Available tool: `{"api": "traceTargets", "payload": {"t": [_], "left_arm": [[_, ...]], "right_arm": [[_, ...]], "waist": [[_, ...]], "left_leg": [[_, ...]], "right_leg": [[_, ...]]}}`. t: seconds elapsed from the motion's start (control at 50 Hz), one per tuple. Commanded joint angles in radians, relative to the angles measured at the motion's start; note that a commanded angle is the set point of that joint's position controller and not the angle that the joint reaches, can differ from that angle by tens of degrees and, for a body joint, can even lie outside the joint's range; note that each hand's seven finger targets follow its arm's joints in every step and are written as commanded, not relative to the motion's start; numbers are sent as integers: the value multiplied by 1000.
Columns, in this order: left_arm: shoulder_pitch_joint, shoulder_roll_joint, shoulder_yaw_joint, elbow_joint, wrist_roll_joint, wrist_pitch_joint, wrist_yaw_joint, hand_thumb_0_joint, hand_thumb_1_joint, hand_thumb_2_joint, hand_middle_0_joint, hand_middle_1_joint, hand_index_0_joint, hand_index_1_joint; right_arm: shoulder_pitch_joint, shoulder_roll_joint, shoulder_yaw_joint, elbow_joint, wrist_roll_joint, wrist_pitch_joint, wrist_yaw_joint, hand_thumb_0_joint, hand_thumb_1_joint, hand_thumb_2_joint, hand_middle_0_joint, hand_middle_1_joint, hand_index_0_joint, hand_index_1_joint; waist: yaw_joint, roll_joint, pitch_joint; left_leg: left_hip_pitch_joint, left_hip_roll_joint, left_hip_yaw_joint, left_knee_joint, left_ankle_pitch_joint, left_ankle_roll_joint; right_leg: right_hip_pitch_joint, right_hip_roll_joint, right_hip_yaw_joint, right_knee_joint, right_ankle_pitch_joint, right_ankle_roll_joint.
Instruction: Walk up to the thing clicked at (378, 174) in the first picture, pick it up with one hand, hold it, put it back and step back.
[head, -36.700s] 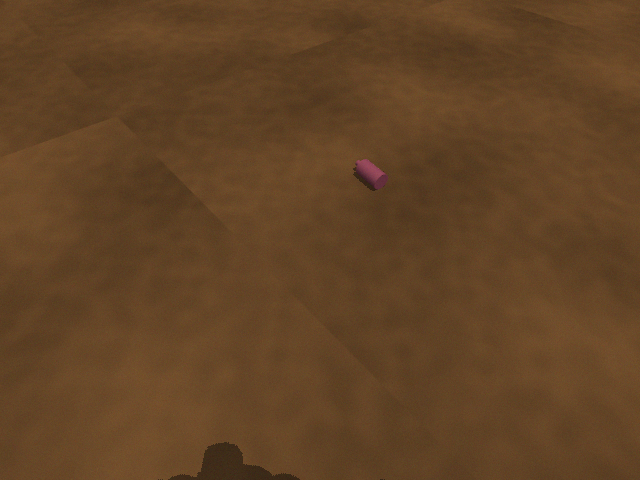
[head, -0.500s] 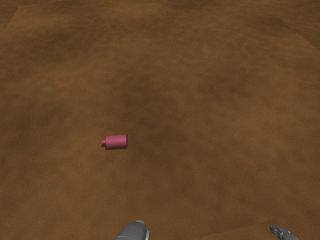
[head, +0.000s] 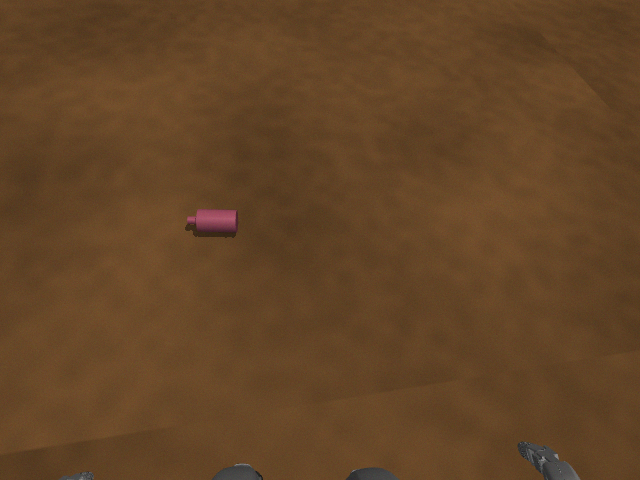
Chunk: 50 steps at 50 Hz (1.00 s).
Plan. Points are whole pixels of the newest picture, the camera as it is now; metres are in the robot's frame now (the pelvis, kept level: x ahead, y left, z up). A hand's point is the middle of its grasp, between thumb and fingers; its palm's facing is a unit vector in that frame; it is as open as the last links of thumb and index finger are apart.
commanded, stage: step back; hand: left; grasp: from above
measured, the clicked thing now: (212, 220) +1.01 +0.35 -0.72
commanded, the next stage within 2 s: stand in 1.20 s
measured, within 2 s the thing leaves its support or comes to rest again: neither
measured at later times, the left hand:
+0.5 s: hand out of the picture +0.00 +0.27 -0.14, palm faces +0.02 -0.92 -0.39, open 7.3 cm
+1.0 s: hand out of the picture +0.07 +0.25 -0.15, palm faces +0.08 -0.93 -0.35, open 7.3 cm
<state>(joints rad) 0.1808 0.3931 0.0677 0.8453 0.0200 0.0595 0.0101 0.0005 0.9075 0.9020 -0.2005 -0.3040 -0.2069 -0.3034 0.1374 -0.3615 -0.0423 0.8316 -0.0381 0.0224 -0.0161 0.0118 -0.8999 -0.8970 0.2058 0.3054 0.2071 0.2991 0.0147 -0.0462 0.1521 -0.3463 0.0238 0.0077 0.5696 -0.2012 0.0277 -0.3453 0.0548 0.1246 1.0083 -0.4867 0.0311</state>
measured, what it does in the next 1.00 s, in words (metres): steps on the spot: right foot, then left foot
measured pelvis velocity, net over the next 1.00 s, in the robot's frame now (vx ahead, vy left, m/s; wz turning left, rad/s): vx -0.02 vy -0.02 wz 0.06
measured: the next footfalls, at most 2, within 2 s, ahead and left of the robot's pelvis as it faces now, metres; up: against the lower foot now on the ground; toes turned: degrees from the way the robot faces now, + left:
right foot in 0.08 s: -0.03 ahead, -0.14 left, +0.00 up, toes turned +1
left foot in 0.36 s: +0.01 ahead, +0.12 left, +0.00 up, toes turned +3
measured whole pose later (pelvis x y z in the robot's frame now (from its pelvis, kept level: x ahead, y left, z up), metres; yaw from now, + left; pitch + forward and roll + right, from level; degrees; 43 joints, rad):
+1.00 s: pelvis -0.02 -0.02 +0.00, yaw +4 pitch -2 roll +1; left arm 0.10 0.35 0.04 1.01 0.01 -0.02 0.00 0.00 0.91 0.90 -0.20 -0.30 -0.21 -0.30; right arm 0.18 -0.35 -0.04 1.04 -0.03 -0.01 0.00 0.01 -0.91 -0.90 0.20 0.30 0.20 0.30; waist 0.01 -0.01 0.07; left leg -0.22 -0.01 -0.02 0.56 -0.31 -0.01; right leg -0.26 -0.07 -0.03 0.61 -0.31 0.02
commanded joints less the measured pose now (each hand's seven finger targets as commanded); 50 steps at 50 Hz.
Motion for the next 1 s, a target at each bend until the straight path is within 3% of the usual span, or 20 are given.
{"api": "traceTargets", "payload": {"t": [0.0, 0.04, 0.06, 0.08, 0.1, 0.12, 0.18, 0.28, 0.34, 0.38, 0.42, 0.48, 0.54, 0.62, 0.64, 0.68, 0.72, 0.9, 0.94, 0.98], "left_arm": [[50, 167, 46, -21, 2, -63, 2, 0, 900, 900, -200, -300, -200, -300], [143, 162, 56, 56, 14, -74, 3, 0, 900, 900, -200, -300, -200, -300], [145, 211, 70, 62, 27, -80, 5, 0, 900, 900, -200, -300, -200, -300], [123, 276, 87, 42, 37, -84, 6, 0, 900, 900, -200, -300, -200, -300], [49, 347, 96, 4, 33, -78, 8, 0, 900, 900, -200, -300, -200, -300], [-50, 355, 94, -11, 33, -78, 9, 0, 900, 900, -200, -300, -200, -300], [-77, 226, 65, -10, 25, -96, 11, 0, 900, 900, -200, -300, -200, -300], [12, 257, 78, 13, 33, -94, -3, 0, 900, 900, -200, -300, -200, -300], [7, 233, 56, 8, 20, -74, -10, 0, 900, 900, -200, -300, -200, -300], [54, 120, 27, 1, 7, -74, -11, 0, 900, 900, -200, -300, -200, -300], [-76, 225, 55, 0, 10, -77, -3, 0, 900, 900, -200, -300, -200, -300], [-16, 194, 47, 16, 0, -86, -16, 0, 900, 900, -200, -300, -200, -300], [-31, 176, 47, 32, -2, -91, -25, 0, 900, 900, -200, -300, -200, -300], [55, 149, 45, 88, -3, -111, -3, 0, 900, 900, -200, -300, -200, -300], [84, 178, 55, 103, 2, -112, 5, 0, 900, 900, -200, -300, -200, -300], [36, 283, 72, 78, 12, -117, 14, 0, 900, 900, -200, -300, -200, -300], [-115, 275, 62, 39, 14, -114, 6, 0, 900, 900, -200, -300, -200, -300], [-147, 192, 27, 73, -7, -99, 0, 0, 900, 900, -200, -300, -200, -300], [-121, 149, 13, 81, -25, -94, -2, 0, 900, 900, -200, -300, -200, -300], [-122, 169, 16, 120, -17, -98, 3, 0, 900, 900, -200, -300, -200, -300]], "right_arm": [[26, -283, -82, -50, -10, 3, 1, 0, -900, -900, 200, 300, 200, 300], [14, -276, -79, -36, -2, 22, 7, 0, -900, -900, 200, 300, 200, 300], [17, -221, -62, -48, 3, 19, 8, 0, -900, -900, 200, 300, 200, 300], [10, -162, -40, -67, 12, 13, 9, 0, -900, -900, 200, 300, 200, 300], [-80, -205, -58, -78, 9, 11, -2, 0, -900, -900, 200, 300, 200, 300], [-66, -252, -80, -50, 11, 11, -2, 0, -900, -900, 200, 300, 200, 300], [-2, -203, -56, 6, 27, -6, 8, 0, -900, -900, 200, 300, 200, 300], [-7, -199, -47, 16, 9, -37, 21, 0, -900, -900, 200, 300, 200, 300], [78, -190, -63, 62, 6, -63, 17, 0, -900, -900, 200, 300, 200, 300], [141, -258, -90, 78, -11, -82, 7, 0, -900, -900, 200, 300, 200, 300], [135, -373, -114, 81, 3, -78, 12, 0, -900, -900, 200, 300, 200, 300], [76, -266, -81, 55, -1, -81, 11, 0, -900, -900, 200, 300, 200, 300], [99, -273, -85, 69, 1, -80, 15, 0, -900, -900, 200, 300, 200, 300], [24, -199, -45, 49, 25, -49, 12, 0, -900, -900, 200, 300, 200, 300], [17, -164, -33, 39, 34, -45, 9, 0, -900, -900, 200, 300, 200, 300], [70, -114, -15, 38, 35, -35, -4, 0, -900, -900, 200, 300, 200, 300], [118, -204, -45, 95, 26, -28, -5, 0, -900, -900, 200, 300, 200, 300], [121, -180, -45, 172, 6, -52, 1, 0, -900, -900, 200, 300, 200, 300], [12, -250, -47, 143, 9, -61, 0, 0, -900, -900, 200, 300, 200, 300], [-72, -234, -34, 145, 15, -56, 9, 0, -900, -900, 200, 300, 200, 300]], "waist": [[-38, 266, -243], [2, 212, -230], [1, 84, -195], [7, -124, -151], [61, -113, -96], [27, -132, -16], [-16, -66, -27], [45, -172, -52], [0, -104, -118], [-8, 149, -209], [-53, 176, -81], [1, 157, -56], [-32, 210, -80], [39, 177, -163], [56, 124, -188], [39, -100, -209], [-12, -48, -113], [-32, -70, -184], [15, 82, -207], [33, 91, -174]], "left_leg": [[236, 201, -195, -112, -89, 186], [99, 148, -132, -13, -107, 132], [-63, 88, -92, 95, -216, 78], [-267, -43, -58, 217, -330, 0], [-149, -36, -164, 312, -368, -34], [-56, -5, -190, 410, -317, -39], [-95, -84, -147, 400, -187, -32], [-85, -39, -45, 106, -287, -46], [161, -71, 1, -222, -134, -21], [391, 157, -375, -300, -117, 55], [185, 337, -639, -345, -376, 247], [214, 209, -372, -285, -150, 174], [149, 175, -308, -259, -35, 151], [21, 83, -137, -28, 139, 69], [-53, 53, -132, 38, 76, 36], [-140, -76, -115, 251, -347, -17], [22, 5, -112, 303, -389, -30], [213, 8, -63, -138, 91, -6], [140, 166, -247, -179, 161, 65], [55, 154, -186, -148, 141, 61]], "right_leg": [[52, -38, -111, -438, -12, -19], [219, -19, -124, -670, 139, -58], [267, -83, 41, -652, 102, -92], [260, -268, 346, -709, -51, -152], [-52, -439, 471, -776, -240, -279], [-226, -456, 472, -810, -337, -294], [-21, -257, 126, -683, 123, -195], [130, -265, 133, -684, -67, -198], [104, -237, 47, -516, 143, -166], [-96, -114, -72, -193, 172, -83], [-185, -101, -65, -74, -92, -65], [-185, -122, -72, -136, -8, -71], [-55, -86, -140, -266, 62, -50], [268, -37, -190, -580, 296, -53], [359, -79, -129, -571, 338, -67], [292, -420, 313, -734, 181, -201], [26, -451, 313, -723, 87, -292], [69, -243, -36, -496, 488, -105], [104, -127, -120, -450, 279, -45], [214, -137, -122, -526, 249, -49]]}}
